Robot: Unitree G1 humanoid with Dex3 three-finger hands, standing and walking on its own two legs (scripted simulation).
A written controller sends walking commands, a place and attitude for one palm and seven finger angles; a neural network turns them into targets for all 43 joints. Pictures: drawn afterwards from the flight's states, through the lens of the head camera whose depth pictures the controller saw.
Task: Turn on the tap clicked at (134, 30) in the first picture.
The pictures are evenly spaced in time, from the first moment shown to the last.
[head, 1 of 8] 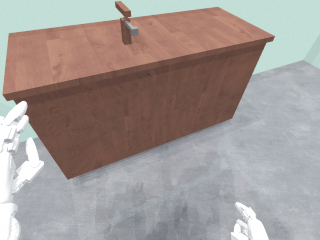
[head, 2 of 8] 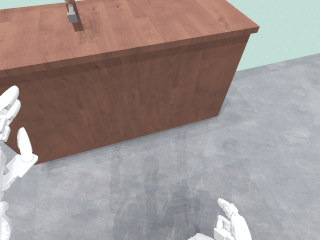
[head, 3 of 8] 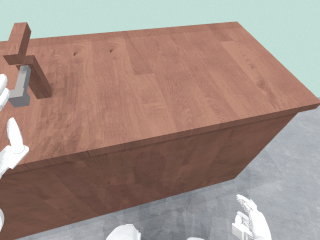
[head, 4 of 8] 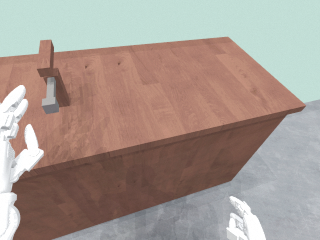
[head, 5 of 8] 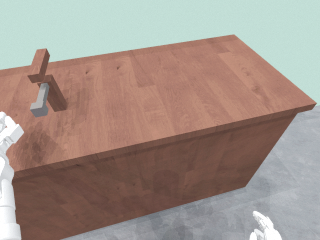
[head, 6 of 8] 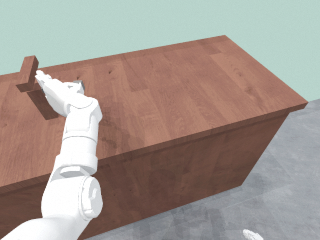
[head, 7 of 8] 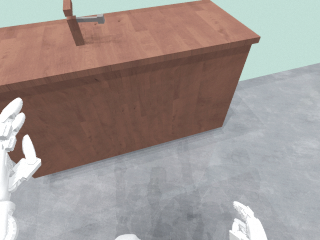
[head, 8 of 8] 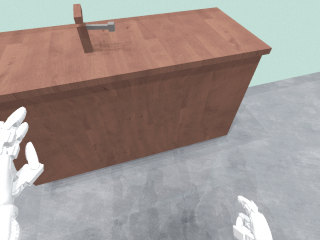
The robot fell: no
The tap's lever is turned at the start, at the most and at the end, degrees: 0 76 76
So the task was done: yes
